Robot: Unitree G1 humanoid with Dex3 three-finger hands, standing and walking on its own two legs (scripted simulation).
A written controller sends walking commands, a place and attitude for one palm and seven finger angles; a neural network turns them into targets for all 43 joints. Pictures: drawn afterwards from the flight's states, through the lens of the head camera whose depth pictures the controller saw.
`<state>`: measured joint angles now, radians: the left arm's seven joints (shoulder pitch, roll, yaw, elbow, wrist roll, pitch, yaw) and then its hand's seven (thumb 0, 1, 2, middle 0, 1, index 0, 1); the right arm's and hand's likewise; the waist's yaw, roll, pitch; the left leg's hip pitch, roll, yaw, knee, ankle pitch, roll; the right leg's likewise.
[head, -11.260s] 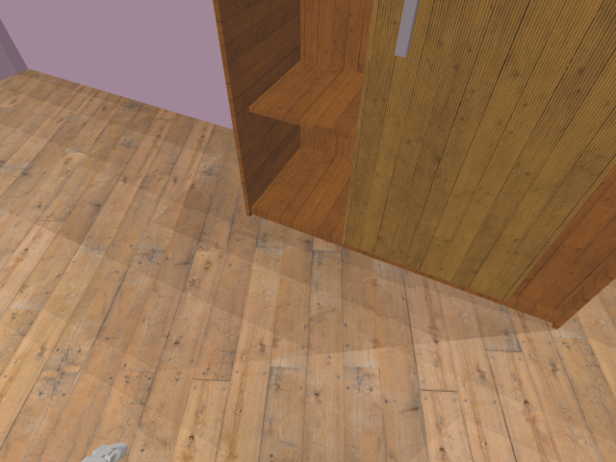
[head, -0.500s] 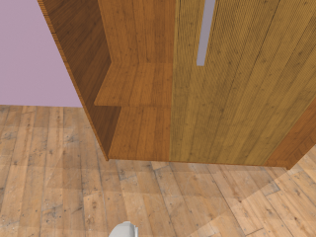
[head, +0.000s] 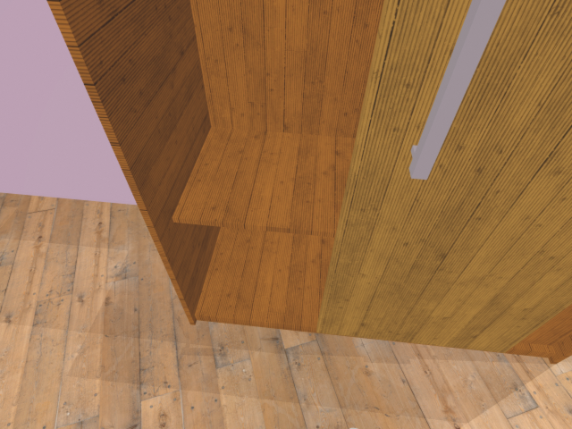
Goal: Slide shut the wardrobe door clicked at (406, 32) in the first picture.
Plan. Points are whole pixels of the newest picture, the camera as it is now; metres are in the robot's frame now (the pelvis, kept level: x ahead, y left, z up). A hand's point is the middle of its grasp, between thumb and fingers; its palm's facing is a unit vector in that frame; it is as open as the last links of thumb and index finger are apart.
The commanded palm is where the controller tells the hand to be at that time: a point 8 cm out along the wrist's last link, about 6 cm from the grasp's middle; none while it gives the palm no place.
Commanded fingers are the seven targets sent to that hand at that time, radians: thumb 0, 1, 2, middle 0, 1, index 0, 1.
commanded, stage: come to a stop and stand still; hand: right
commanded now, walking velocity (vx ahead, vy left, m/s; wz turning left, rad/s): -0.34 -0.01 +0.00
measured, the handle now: (446, 86) +0.52 -0.18 +0.24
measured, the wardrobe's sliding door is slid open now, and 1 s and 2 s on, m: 0.45 0.45 0.45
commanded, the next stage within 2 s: look again from close up in 1.78 s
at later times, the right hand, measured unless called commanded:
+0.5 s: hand out of the picture +0.03 -0.18 -0.17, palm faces +0.04 +0.95 -0.30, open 7.4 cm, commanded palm none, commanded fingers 0.00 -0.90 -0.90 0.20 0.30 0.20 0.30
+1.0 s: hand out of the picture +0.00 -0.13 -0.17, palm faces +0.03 +0.98 -0.20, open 7.3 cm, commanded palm none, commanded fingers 0.00 -0.90 -0.90 0.20 0.30 0.20 0.30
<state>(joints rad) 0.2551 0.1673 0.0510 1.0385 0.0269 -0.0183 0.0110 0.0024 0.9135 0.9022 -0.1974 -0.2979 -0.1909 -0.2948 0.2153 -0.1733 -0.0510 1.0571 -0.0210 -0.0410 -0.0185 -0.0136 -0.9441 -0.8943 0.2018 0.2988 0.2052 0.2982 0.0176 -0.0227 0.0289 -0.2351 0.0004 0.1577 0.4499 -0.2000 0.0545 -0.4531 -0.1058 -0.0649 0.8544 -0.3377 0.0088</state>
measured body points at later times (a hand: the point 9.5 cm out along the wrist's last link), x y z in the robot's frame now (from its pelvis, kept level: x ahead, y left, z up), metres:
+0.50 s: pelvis +0.01 +0.03 -0.01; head +0.04 +0.05 +0.44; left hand +0.09 +0.26 -0.17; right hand +0.03 -0.23 -0.15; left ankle +0.01 +0.13 -0.74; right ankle +0.08 -0.12 -0.72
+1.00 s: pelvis -0.02 +0.05 +0.01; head -0.01 +0.05 +0.46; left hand -0.04 +0.25 -0.16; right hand +0.00 -0.18 -0.15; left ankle +0.01 +0.13 -0.74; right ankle -0.01 -0.09 -0.74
